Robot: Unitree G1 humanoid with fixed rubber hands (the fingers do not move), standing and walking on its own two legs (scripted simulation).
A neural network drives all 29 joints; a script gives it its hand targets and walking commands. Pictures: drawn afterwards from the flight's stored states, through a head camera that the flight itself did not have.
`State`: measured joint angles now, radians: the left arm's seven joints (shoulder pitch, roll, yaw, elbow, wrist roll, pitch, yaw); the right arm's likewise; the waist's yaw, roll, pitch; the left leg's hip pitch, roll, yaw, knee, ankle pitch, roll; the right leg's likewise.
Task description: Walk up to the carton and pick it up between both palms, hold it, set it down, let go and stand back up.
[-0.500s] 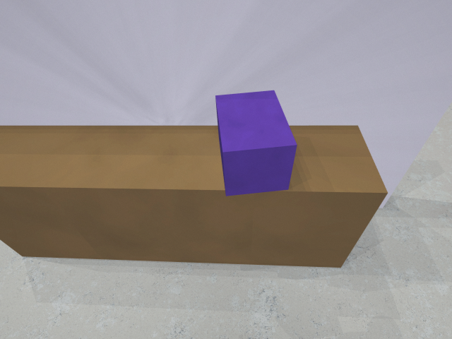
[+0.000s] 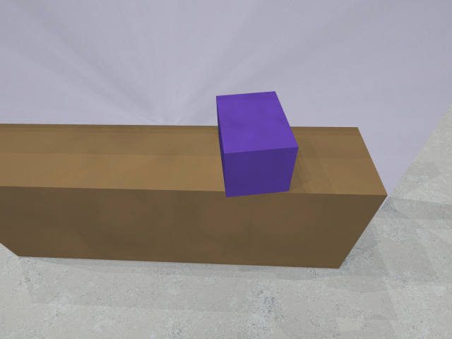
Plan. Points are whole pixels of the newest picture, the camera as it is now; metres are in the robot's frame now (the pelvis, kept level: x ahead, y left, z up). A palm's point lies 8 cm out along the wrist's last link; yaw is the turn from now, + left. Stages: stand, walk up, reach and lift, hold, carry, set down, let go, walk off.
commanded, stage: stand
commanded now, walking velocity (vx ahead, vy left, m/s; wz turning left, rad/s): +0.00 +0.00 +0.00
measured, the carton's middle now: (251, 142) +0.74 -0.03 -0.12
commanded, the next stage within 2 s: none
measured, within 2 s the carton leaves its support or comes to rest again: neither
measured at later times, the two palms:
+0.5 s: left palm out of the picture +0.08 +0.31 -0.11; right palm out of the picture +0.09 -0.31 -0.11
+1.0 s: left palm out of the picture +0.09 +0.31 -0.11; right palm out of the picture +0.09 -0.31 -0.11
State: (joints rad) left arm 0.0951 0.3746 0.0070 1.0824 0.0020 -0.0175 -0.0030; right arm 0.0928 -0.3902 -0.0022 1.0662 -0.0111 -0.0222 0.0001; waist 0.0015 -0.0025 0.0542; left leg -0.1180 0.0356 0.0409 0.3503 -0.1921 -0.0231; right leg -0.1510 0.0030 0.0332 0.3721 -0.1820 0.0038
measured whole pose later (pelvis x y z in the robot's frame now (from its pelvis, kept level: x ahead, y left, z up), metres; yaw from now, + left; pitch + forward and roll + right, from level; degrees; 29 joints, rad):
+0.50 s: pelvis +0.00 +0.00 +0.00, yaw +0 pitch -2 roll +0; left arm 0.10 0.37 0.01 1.09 0.00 -0.01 0.00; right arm 0.11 -0.39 0.00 1.07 -0.01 -0.02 0.00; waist 0.00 0.01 0.06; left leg -0.11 0.03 0.03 0.34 -0.19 -0.02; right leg -0.14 0.00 0.02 0.35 -0.18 0.01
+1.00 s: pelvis +0.01 +0.00 +0.00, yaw +0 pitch -2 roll +0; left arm 0.10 0.38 0.02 1.09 0.01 -0.01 -0.01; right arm 0.10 -0.39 -0.02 1.07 -0.01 -0.02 0.00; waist -0.01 0.01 0.05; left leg -0.09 0.04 0.05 0.32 -0.19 -0.02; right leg -0.12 0.00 0.03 0.33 -0.17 0.01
